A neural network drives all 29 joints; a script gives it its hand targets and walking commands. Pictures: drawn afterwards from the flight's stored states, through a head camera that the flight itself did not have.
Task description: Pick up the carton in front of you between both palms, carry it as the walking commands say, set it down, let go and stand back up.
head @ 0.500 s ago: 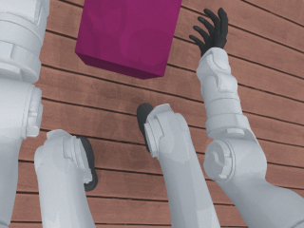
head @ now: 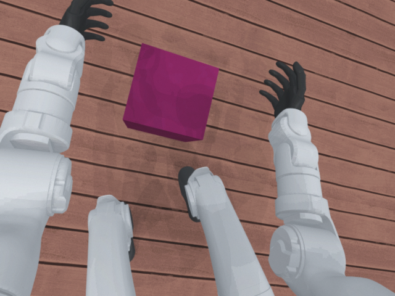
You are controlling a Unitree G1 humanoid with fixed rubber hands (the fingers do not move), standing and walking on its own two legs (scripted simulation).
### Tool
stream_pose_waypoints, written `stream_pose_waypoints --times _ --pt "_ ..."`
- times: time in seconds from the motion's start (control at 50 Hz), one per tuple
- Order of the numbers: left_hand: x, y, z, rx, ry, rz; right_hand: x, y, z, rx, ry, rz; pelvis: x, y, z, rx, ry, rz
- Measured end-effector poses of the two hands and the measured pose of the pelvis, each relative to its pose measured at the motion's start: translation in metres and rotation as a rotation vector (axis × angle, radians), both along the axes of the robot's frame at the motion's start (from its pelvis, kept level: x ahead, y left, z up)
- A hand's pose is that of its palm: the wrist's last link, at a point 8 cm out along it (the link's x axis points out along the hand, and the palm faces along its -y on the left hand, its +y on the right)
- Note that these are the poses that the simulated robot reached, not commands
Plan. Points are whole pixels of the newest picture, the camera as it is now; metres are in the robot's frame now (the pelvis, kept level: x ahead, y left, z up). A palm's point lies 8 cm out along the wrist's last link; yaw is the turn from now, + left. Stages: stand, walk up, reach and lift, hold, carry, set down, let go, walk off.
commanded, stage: set down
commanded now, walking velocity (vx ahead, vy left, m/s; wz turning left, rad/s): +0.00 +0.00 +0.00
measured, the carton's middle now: (167, 101) +0.49 -0.09 -0.43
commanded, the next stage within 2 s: let go in 0.20 s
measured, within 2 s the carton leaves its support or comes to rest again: neither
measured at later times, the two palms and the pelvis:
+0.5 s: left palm (29, 52) +0.49 +0.11 +0.01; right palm (327, 124) +0.35 -0.23 +0.04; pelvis +0.03 +0.00 +0.12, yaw +2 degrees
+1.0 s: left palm out of the picture +0.35 +0.18 +0.12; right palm out of the picture +0.26 -0.25 +0.15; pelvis +0.10 -0.02 +0.21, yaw +1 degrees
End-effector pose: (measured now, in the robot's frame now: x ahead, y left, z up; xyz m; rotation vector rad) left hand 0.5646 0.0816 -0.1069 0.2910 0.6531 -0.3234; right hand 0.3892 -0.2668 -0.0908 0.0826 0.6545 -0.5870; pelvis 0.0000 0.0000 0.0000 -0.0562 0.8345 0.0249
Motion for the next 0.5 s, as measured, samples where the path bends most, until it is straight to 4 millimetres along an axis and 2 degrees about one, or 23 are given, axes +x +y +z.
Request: stream_pose_waypoints --times 0.16,0.3,0.4,0.5 --pt "0.003 -0.010 0.057 -0.017 -0.011 -0.016 -0.003 0.007 0.045 0.028 -0.008 -0.004 0.007 0.002 0.037 0.006 -0.013 0.007" --pt "-0.004 0.003 0.081 0.014 0.012 0.011 -0.010 0.006 0.075 0.007 0.002 0.009 0.010 0.004 0.066 0.012 -0.044 0.005" --pt "-0.030 0.017 0.095 0.011 0.010 0.051 -0.018 0.021 0.098 0.011 0.006 0.105 0.018 0.003 0.088 0.024 -0.073 -0.002" --pt "-0.076 0.031 0.116 0.000 0.006 0.142 -0.040 0.034 0.128 0.004 0.042 0.237 0.028 -0.001 0.116 0.033 -0.137 0.005"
